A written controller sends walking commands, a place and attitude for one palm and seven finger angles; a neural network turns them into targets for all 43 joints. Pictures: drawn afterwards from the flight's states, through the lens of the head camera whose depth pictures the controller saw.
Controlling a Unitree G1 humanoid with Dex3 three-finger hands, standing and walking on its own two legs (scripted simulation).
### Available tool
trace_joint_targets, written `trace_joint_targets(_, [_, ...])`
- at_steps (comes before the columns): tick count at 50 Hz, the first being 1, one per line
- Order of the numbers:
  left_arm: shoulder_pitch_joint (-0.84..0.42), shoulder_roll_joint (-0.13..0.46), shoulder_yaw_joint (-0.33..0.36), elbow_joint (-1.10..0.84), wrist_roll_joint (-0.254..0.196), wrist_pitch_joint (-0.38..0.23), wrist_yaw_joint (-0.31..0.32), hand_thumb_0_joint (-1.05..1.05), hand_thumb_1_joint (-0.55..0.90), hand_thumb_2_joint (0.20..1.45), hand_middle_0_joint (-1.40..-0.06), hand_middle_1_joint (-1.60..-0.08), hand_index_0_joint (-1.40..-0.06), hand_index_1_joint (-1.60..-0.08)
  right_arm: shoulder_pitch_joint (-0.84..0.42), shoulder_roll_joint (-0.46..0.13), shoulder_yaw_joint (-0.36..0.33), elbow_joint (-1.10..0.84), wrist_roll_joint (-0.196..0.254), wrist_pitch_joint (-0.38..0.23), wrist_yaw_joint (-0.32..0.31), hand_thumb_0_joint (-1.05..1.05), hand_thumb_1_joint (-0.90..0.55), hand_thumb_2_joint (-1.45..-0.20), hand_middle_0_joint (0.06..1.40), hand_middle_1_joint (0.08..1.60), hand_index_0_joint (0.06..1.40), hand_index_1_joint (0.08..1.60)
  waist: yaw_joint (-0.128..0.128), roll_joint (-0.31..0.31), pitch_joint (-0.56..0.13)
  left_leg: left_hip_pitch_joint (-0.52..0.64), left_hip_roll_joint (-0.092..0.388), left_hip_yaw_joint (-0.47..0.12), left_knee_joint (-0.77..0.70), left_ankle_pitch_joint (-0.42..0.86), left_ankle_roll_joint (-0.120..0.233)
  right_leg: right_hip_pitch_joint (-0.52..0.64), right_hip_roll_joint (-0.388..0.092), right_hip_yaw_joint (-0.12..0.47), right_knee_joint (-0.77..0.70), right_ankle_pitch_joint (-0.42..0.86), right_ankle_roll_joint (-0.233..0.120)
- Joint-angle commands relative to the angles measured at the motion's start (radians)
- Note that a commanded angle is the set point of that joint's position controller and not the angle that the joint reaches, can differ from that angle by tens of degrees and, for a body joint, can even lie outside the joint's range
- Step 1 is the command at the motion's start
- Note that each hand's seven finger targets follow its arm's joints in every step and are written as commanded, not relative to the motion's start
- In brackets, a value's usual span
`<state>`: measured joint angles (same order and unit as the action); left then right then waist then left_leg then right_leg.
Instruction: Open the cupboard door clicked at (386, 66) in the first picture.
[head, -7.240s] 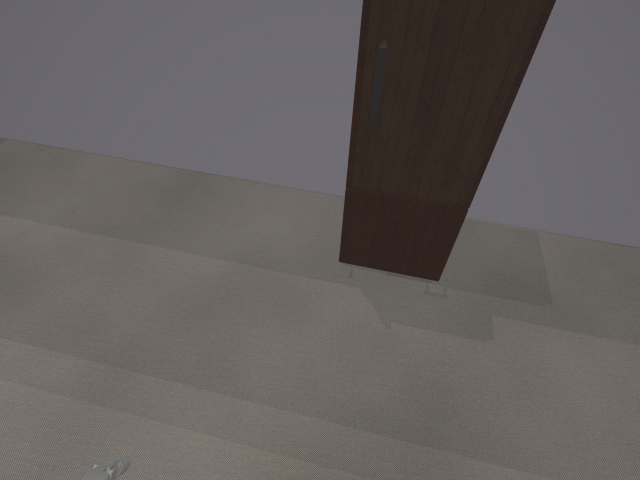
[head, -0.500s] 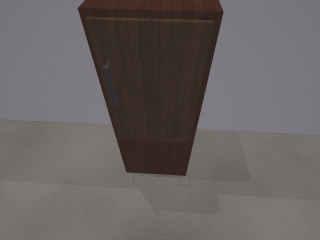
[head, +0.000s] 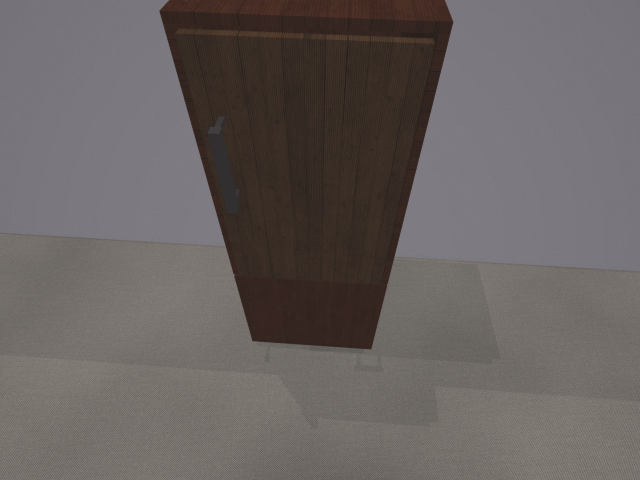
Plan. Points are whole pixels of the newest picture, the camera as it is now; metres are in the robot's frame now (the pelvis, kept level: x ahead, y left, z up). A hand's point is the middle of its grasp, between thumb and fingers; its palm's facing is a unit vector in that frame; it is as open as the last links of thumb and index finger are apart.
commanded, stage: look again from close up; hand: left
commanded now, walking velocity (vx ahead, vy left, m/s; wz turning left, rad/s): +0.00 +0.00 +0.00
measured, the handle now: (227, 167) +0.60 +0.21 +0.03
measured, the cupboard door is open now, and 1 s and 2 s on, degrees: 0 0 0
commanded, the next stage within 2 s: shuffle to correct the standing spot in 0.10 s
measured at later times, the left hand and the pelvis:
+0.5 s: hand out of the picture -0.01 +0.18 -0.19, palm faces +0.11 -0.98 -0.14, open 7.4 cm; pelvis +0.04 +0.02 -0.01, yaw +0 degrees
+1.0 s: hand out of the picture +0.11 +0.22 -0.19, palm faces +0.09 -0.98 -0.20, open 7.3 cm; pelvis +0.06 +0.04 -0.01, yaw +2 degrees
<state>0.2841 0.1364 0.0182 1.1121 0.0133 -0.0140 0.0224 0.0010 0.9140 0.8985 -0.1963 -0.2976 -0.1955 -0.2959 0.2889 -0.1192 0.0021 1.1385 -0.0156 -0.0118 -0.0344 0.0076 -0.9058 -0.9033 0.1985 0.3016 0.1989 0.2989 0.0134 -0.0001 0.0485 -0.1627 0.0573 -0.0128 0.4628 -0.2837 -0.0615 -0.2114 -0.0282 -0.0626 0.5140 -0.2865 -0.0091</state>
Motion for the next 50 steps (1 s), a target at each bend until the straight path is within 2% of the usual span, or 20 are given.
trace_joint_targets(1, [0.069, 0.104, 0.024, -0.028, 0.001, -0.01, 0.007, 0.0, 0.9, 0.9, -0.2, -0.3, -0.2, -0.3, 0.077, -0.081, -0.019, -0.024, -0.004, -0.009, -0.004, 0.0, -0.9, -0.9, 0.2, 0.3, 0.2, 0.3, -0.004, 0.0, 0.025, -0.05, 0.026, 0.0, -0.067, 0.174, 0.062, -0.003, -0.074, 0.073, -0.113, 0.125, -0.031])
trace_joint_targets(10, [0.074, 0.097, 0.023, -0.025, 0.001, -0.009, 0.007, 0.0, 0.9, 0.9, -0.2, -0.3, -0.2, -0.3, 0.077, -0.082, -0.018, -0.022, -0.004, -0.011, -0.005, 0.0, -0.9, -0.9, 0.2, 0.3, 0.2, 0.3, -0.002, 0.011, 0.028, -0.048, 0.031, -0.004, -0.073, 0.189, 0.062, 0.003, -0.071, 0.066, -0.11, 0.144, -0.029])
trace_joint_targets(14, [0.092, 0.113, 0.037, -0.029, 0.008, 0.001, 0.0, 0.0, 0.9, 0.9, -0.2, -0.3, -0.2, -0.3, 0.096, -0.078, -0.022, -0.025, -0.012, 0.0, 0.004, 0.0, -0.9, -0.9, 0.2, 0.3, 0.2, 0.3, 0.009, -0.04, 0.061, -0.119, -0.007, 0.03, -0.032, -0.08, 0.07, -0.013, -0.087, 0.111, -0.145, -0.202, -0.051])
trace_joint_targets(19, [0.14, 0.154, 0.065, -0.04, 0.012, 0.004, -0.002, 0.0, 0.9, 0.9, -0.2, -0.3, -0.2, -0.3, 0.083, -0.054, -0.028, -0.062, -0.017, 0.001, 0.016, 0.0, -0.9, -0.9, 0.2, 0.3, 0.2, 0.3, 0.021, -0.161, 0.11, -0.207, -0.034, 0.097, 0.157, -0.128, 0.075, -0.043, -0.2, 0.264, -0.264, -0.399, -0.124])
trace_joint_targets(22, [0.097, 0.131, 0.066, -0.059, 0.012, -0.004, -0.004, 0.0, 0.9, 0.9, -0.2, -0.3, -0.2, -0.3, 0.145, -0.047, -0.025, -0.049, -0.015, -0.014, 0.02, 0.0, -0.9, -0.9, 0.2, 0.3, 0.2, 0.3, -0.022, -0.071, 0.114, -0.059, -0.02, 0.091, 0.031, -0.073, 0.081, -0.145, -0.162, 0.171, -0.156, -0.281, -0.117])
trace_joint_targets(23, [0.075, 0.106, 0.06, -0.066, 0.014, -0.002, -0.008, 0.0, 0.9, 0.9, -0.2, -0.3, -0.2, -0.3, 0.201, -0.064, -0.029, -0.027, -0.013, -0.02, 0.018, 0.0, -0.9, -0.9, 0.2, 0.3, 0.2, 0.3, -0.043, 0.048, 0.127, -0.011, 0.004, 0.036, -0.036, -0.035, 0.093, -0.182, -0.089, 0.079, -0.038, -0.221, -0.09])
trace_joint_targets(25, [0.017, 0.031, 0.041, -0.099, 0.014, -0.012, -0.01, 0.0, 0.9, 0.9, -0.2, -0.3, -0.2, -0.3, 0.342, -0.153, -0.047, 0.025, -0.018, -0.033, -0.002, 0.0, -0.9, -0.9, 0.2, 0.3, 0.2, 0.3, -0.088, 0.363, 0.11, 0.128, 0.233, -0.272, -0.188, 0.269, 0.215, -0.374, 0.038, -0.093, 0.345, -0.237, -0.029])
trace_joint_targets(27, [-0.008, 0.045, 0.038, -0.11, 0.009, -0.019, -0.002, 0.0, 0.9, 0.9, -0.2, -0.3, -0.2, -0.3, 0.307, -0.111, -0.026, 0.017, -0.018, -0.037, -0.018, 0.0, -0.9, -0.9, 0.2, 0.3, 0.2, 0.3, -0.067, 0.263, 0.114, 0.166, 0.271, -0.253, -0.122, 0.764, 0.289, -0.433, -0.027, 0.008, 0.465, -0.298, -0.035])
trace_joint_targets(28, [-0.011, 0.036, 0.037, -0.099, 0.003, -0.022, -0.004, 0.0, 0.9, 0.9, -0.2, -0.3, -0.2, -0.3, 0.269, -0.096, -0.023, 0.006, -0.018, -0.039, -0.021, 0.0, -0.9, -0.9, 0.2, 0.3, 0.2, 0.3, -0.052, 0.159, 0.116, 0.137, 0.262, -0.21, -0.09, 0.894, 0.279, -0.38, -0.043, 0.017, 0.41, -0.286, -0.034])
trace_joint_targets(30, [0.023, 0.015, 0.035, -0.079, -0.006, -0.018, -0.005, 0.0, 0.9, 0.9, -0.2, -0.3, -0.2, -0.3, 0.188, -0.123, -0.024, -0.019, -0.016, -0.037, -0.028, 0.0, -0.9, -0.9, 0.2, 0.3, 0.2, 0.3, -0.017, 0.137, 0.075, 0.117, 0.199, -0.102, -0.056, 1.001, 0.217, -0.243, -0.047, 0.0, 0.222, -0.192, -0.017])
trace_joint_targets(33, [0.139, 0.074, 0.045, -0.047, -0.004, -0.019, 0.0, 0.0, 0.9, 0.9, -0.2, -0.3, -0.2, -0.3, 0.134, -0.142, -0.038, -0.041, 0.004, -0.028, -0.029, 0.0, -0.9, -0.9, 0.2, 0.3, 0.2, 0.3, 0.034, 0.082, -0.033, 0.061, 0.106, -0.018, 0.054, 0.824, 0.119, 0.039, -0.029, -0.026, -0.082, 0.268, -0.004])
trace_joint_targets(34, [0.179, 0.124, 0.056, -0.041, 0.0, -0.021, 0.009, 0.0, 0.9, 0.9, -0.2, -0.3, -0.2, -0.3, 0.145, -0.121, -0.044, -0.052, 0.012, -0.027, -0.026, 0.0, -0.9, -0.9, 0.2, 0.3, 0.2, 0.3, 0.037, 0.009, -0.101, -0.034, 0.075, 0.007, 0.099, 0.626, 0.089, 0.179, -0.101, 0.047, -0.015, 0.597, -0.022])
trace_joint_targets(35, [0.184, 0.16, 0.06, -0.039, 0.002, -0.021, 0.016, 0.0, 0.9, 0.9, -0.2, -0.3, -0.2, -0.3, 0.16, -0.095, -0.049, -0.057, 0.019, -0.021, -0.024, 0.0, -0.9, -0.9, 0.2, 0.3, 0.2, 0.3, 0.028, -0.076, -0.142, -0.13, 0.019, 0.035, 0.143, 0.334, 0.065, 0.259, -0.215, 0.145, 0.064, 0.929, -0.089])
trace_joint_targets(36, [0.167, 0.181, 0.058, -0.037, 0.0, -0.015, 0.016, 0.0, 0.9, 0.9, -0.2, -0.3, -0.2, -0.3, 0.177, -0.071, -0.054, -0.05, 0.025, -0.012, -0.021, 0.0, -0.9, -0.9, 0.2, 0.3, 0.2, 0.3, 0.016, -0.114, -0.153, -0.159, -0.03, 0.047, 0.186, 0.026, 0.053, 0.261, -0.31, 0.165, 0.052, 1.079, -0.151])
trace_joint_targets(37, [0.16, 0.179, 0.063, -0.043, 0.002, -0.013, 0.02, 0.0, 0.9, 0.9, -0.2, -0.3, -0.2, -0.3, 0.14, -0.049, -0.058, -0.055, 0.021, 0.001, -0.024, 0.0, -0.9, -0.9, 0.2, 0.3, 0.2, 0.3, 0.032, -0.262, -0.149, -0.184, -0.042, 0.074, 0.299, -0.234, 0.041, 0.264, -0.322, 0.178, 0.01, 1.191, -0.198])
trace_joint_targets(38, [0.14, 0.16, 0.057, -0.05, 0.006, -0.007, 0.026, 0.0, 0.9, 0.9, -0.2, -0.3, -0.2, -0.3, 0.109, -0.045, -0.058, -0.062, 0.02, 0.011, -0.027, 0.0, -0.9, -0.9, 0.2, 0.3, 0.2, 0.3, 0.038, -0.272, -0.128, -0.208, -0.036, 0.047, 0.394, -0.32, 0.041, 0.233, -0.339, 0.192, -0.013, 1.189, -0.227])
trace_joint_targets(43, [0.012, 0.161, 0.064, -0.113, 0.018, 0.011, 0.037, 0.0, 0.9, 0.9, -0.2, -0.3, -0.2, -0.3, 0.069, -0.007, -0.054, -0.065, 0.012, 0.029, -0.005, 0.0, -0.9, -0.9, 0.2, 0.3, 0.2, 0.3, 0.008, -0.127, -0.072, -0.195, -0.038, 0.056, 0.372, -0.228, 0.037, 0.099, -0.272, 0.118, -0.061, 0.83, -0.206])
trace_joint_targets(48, [-0.048, 0.16, 0.067, -0.144, 0.011, 0.027, 0.028, 0.0, 0.9, 0.9, -0.2, -0.3, -0.2, -0.3, 0.118, -0.02, -0.055, -0.064, 0.003, 0.025, 0.003, 0.0, -0.9, -0.9, 0.2, 0.3, 0.2, 0.3, -0.049, -0.136, -0.061, 0.034, -0.036, 0.096, 0.022, 0.065, 0.037, -0.109, -0.207, 0.111, -0.041, 0.339, -0.129])
trace_joint_targets(49, [-0.045, 0.136, 0.061, -0.154, 0.006, 0.033, 0.023, 0.0, 0.9, 0.9, -0.2, -0.3, -0.2, -0.3, 0.124, -0.058, -0.058, -0.067, 0.0, 0.018, 0.002, 0.0, -0.9, -0.9, 0.2, 0.3, 0.2, 0.3, -0.048, -0.037, -0.047, 0.074, 0.001, 0.057, -0.048, 0.117, 0.051, -0.154, -0.155, 0.082, 0.015, 0.207, -0.089])
trace_joint_targets(50, [-0.026, 0.089, 0.054, -0.168, 0.0, 0.041, 0.017, 0.0, 0.9, 0.9, -0.2, -0.3, -0.2, -0.3, 0.099, -0.124, -0.066, -0.095, -0.01, 0.008, 0.001, 0.0, -0.9, -0.9, 0.2, 0.3, 0.2, 0.3, -0.034, 0.176, -0.032, 0.015, 0.167, -0.167, -0.142, 0.231, 0.123, -0.201, -0.052, 0.022, 0.116, -0.035, -0.03])
